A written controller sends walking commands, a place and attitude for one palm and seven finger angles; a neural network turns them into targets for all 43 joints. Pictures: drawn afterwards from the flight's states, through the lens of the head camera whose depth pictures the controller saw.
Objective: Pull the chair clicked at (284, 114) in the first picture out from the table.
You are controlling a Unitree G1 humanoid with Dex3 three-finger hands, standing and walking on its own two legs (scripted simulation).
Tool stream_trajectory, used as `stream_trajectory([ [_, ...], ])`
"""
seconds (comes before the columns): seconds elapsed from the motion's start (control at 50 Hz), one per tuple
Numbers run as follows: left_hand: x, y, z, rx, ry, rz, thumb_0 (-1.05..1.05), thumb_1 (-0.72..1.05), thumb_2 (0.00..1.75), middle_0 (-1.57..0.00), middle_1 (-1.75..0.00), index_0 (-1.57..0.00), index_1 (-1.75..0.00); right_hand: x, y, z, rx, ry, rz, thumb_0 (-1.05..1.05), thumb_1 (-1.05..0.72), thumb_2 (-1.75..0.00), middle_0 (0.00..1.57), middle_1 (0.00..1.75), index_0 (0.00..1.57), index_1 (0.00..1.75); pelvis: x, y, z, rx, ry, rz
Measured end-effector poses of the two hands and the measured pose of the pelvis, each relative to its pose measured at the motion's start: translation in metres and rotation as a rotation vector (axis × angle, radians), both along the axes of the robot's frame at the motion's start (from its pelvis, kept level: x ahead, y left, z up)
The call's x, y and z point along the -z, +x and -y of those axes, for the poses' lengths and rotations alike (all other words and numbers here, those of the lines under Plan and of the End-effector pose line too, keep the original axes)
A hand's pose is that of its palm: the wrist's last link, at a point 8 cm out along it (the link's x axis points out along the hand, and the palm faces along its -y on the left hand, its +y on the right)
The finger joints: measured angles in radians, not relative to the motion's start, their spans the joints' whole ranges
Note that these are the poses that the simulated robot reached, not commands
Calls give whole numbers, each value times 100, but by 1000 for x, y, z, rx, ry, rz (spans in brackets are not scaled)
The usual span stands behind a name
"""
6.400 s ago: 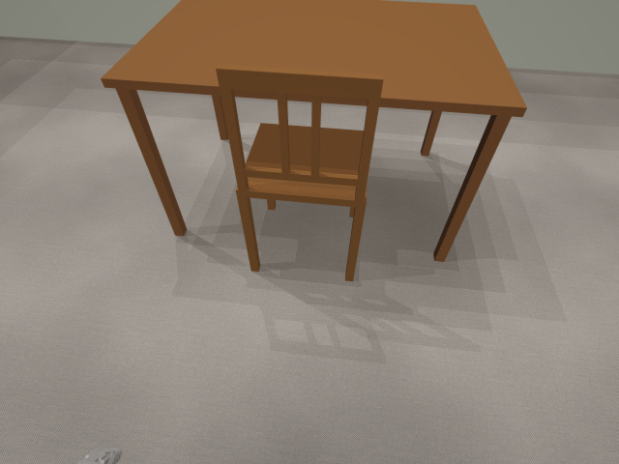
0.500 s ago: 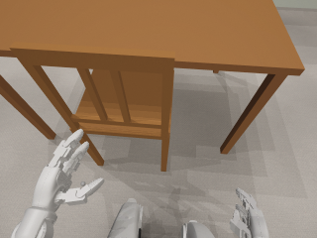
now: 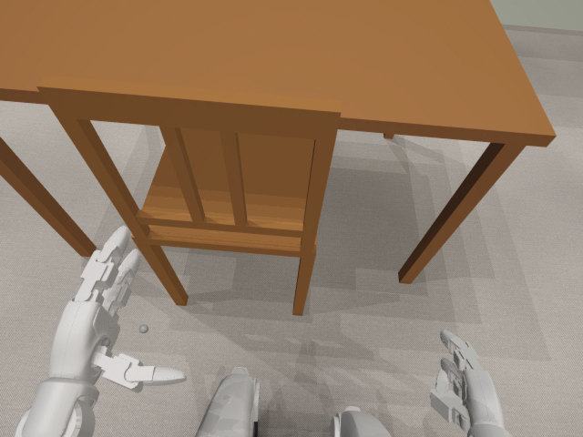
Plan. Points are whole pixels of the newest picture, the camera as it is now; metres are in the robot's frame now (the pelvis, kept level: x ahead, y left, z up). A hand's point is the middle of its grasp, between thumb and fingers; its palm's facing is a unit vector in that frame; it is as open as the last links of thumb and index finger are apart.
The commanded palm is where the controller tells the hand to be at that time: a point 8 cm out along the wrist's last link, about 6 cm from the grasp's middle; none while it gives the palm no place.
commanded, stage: raise the hand toward the chair's back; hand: left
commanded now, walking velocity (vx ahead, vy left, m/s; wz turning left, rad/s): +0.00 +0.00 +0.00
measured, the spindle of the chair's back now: (186, 178) +0.51 +0.23 -0.02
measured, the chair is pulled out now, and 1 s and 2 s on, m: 0.00 0.00 0.00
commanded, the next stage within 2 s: aim the fingers beside a spindle in 0.90 s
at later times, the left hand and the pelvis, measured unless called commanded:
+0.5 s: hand (133, 307) +0.25 +0.21 +0.06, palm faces +0.02 -1.00 -0.06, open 16.9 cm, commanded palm +0.23 +0.26 +0.07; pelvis +0.01 +0.00 +0.01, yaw +0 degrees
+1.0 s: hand (142, 308) +0.25 +0.20 +0.06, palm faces +0.02 -1.00 -0.06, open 16.9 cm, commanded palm +0.23 +0.25 +0.06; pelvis +0.01 -0.01 +0.01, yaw +0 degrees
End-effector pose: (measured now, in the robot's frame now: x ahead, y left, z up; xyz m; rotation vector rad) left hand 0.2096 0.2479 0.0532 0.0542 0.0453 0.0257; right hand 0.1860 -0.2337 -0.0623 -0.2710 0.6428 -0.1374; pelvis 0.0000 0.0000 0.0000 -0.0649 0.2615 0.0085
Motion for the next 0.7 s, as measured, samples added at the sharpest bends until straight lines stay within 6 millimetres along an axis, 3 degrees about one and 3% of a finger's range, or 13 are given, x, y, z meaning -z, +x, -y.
stream_trajectory([
  [0.2, -7, 4, -10, 0, 8, -20, -1, -46, 32, -7, -8, -7, -9, -3, 1, -16, -40, 28, -3, 1, -90, -90, 20, 30, 21, 30, -7, 2, -1, -9, -7, 12],
  [0.48, -11, 19, -15, 5, 7, -17, -1, -50, 30, -6, -8, -6, -8, -1, -18, 9, 7, -7, -55, 1, -90, -90, 20, 30, 21, 30, -10, 6, 4, -5, -1, 14],
  [0.7, -11, 22, -7, 3, 9, -14, -1, -50, 30, -6, -8, -6, -8, -2, -14, 17, 14, -4, -39, 1, -91, -90, 20, 30, 20, 30, -10, 8, 8, 2, 8, 10],
])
